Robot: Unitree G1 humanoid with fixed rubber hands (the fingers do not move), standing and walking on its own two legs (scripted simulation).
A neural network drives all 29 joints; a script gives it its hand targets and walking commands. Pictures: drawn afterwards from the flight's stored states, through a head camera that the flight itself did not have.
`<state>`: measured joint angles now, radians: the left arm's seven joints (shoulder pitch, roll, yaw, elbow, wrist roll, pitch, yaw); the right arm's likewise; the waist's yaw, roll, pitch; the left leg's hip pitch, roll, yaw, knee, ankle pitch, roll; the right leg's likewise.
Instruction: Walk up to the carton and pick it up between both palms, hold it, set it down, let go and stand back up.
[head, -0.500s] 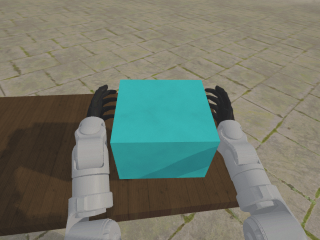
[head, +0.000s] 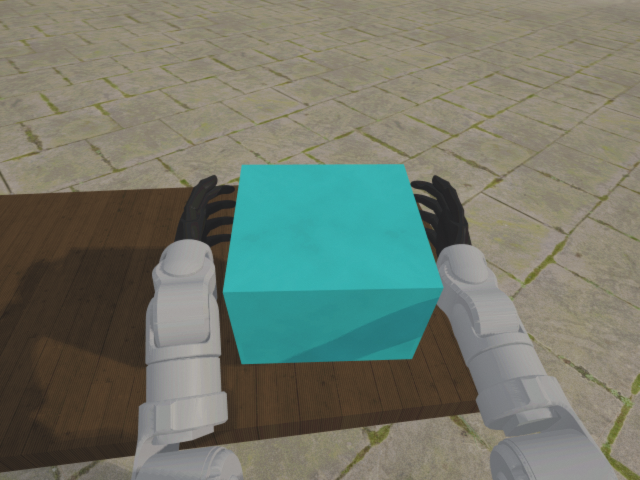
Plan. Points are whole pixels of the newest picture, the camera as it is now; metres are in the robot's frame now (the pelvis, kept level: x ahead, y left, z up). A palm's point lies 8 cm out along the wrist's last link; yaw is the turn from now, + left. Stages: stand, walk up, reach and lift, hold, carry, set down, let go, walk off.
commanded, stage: hold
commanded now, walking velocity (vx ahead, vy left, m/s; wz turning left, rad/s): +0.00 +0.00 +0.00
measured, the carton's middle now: (325, 260) +0.36 +0.00 +0.13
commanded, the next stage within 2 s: none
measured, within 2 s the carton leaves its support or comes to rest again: neither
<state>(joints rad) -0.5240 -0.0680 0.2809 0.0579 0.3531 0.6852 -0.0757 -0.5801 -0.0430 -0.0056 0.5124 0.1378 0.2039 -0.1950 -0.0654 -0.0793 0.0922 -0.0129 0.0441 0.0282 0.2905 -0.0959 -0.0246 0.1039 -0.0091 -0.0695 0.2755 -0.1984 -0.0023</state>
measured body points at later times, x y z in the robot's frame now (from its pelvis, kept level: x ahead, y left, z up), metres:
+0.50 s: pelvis +0.00 +0.00 +0.00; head -0.04 +0.03 +0.45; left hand +0.37 +0.16 +0.17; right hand +0.37 -0.15 +0.16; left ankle +0.05 +0.13 -0.75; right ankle -0.01 -0.11 -0.75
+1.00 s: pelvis +0.00 +0.00 +0.00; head -0.03 +0.03 +0.45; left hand +0.37 +0.16 +0.17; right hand +0.37 -0.15 +0.16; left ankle +0.05 +0.13 -0.75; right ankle -0.01 -0.11 -0.75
